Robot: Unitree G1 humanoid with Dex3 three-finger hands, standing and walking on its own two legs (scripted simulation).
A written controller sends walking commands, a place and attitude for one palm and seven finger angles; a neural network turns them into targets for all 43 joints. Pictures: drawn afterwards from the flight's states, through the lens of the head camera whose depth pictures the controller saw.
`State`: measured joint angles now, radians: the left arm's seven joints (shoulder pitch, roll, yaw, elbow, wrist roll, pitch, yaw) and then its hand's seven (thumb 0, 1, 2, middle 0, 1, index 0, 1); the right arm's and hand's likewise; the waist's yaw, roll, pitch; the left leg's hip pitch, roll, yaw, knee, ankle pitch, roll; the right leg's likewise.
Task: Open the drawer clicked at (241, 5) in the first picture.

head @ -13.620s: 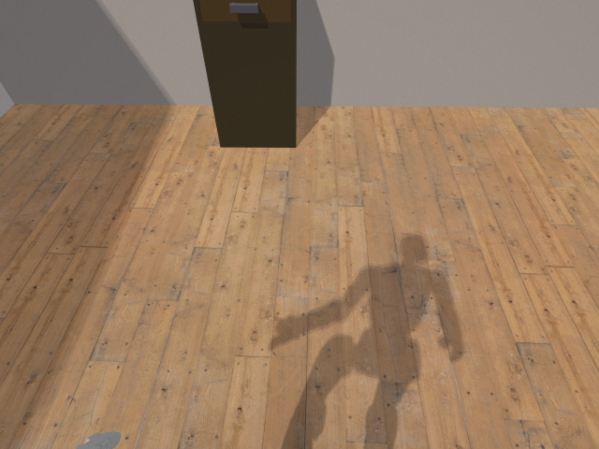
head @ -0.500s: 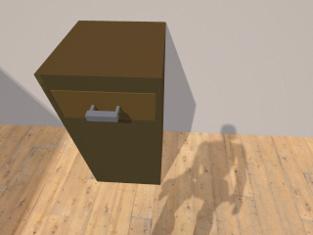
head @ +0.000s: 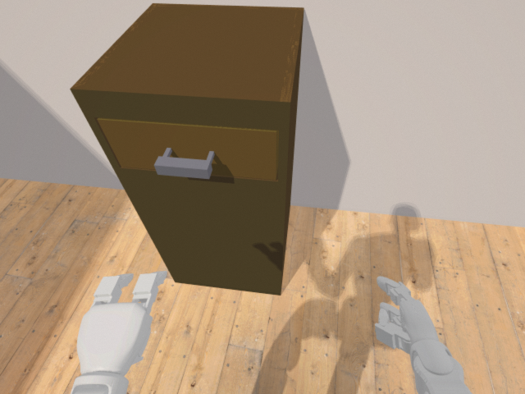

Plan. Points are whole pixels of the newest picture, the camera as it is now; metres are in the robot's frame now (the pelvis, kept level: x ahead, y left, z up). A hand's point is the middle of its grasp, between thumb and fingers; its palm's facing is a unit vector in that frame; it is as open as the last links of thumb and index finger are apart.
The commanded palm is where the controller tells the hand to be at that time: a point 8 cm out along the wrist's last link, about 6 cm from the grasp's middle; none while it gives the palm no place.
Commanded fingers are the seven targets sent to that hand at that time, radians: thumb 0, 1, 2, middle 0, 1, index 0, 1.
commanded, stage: raise the hand with hooked fingers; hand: left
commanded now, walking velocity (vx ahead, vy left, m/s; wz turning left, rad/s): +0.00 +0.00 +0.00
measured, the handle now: (186, 160) +0.54 +0.26 +0.00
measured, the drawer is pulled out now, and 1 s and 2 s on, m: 0.00 0.00 0.00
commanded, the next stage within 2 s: move the hooked fingers above the handle in 1.32 s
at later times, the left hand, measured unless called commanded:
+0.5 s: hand (130, 261) +0.26 +0.25 +0.06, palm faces +0.06 -0.09 -0.99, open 12.5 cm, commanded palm +0.24 +0.24 +0.12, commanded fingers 0.00 -0.38 0.35 -0.29 -1.12 -0.29 -1.12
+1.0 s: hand (112, 207) +0.31 +0.27 +0.13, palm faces +0.04 -0.07 -1.00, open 13.8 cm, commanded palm +0.28 +0.27 +0.17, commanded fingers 0.00 -0.50 0.30 -0.30 -1.20 -0.30 -1.20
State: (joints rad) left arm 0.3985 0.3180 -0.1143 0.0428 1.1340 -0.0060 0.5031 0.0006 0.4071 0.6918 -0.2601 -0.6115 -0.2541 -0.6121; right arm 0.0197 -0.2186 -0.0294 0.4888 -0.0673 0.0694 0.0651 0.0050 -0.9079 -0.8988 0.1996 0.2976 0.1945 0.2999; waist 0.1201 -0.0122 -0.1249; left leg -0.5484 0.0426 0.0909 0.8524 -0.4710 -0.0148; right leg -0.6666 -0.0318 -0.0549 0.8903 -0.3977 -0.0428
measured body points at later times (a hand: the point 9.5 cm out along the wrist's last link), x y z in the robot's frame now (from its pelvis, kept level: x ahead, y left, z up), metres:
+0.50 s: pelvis +0.01 +0.01 +0.03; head +0.04 -0.02 +0.48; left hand +0.26 +0.25 +0.11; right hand +0.19 -0.23 -0.09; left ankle -0.03 +0.13 -0.69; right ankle +0.03 -0.09 -0.70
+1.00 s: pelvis +0.01 +0.02 +0.04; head +0.02 -0.01 +0.49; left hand +0.30 +0.27 +0.18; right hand +0.21 -0.18 -0.06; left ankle -0.03 +0.13 -0.70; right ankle +0.03 -0.09 -0.70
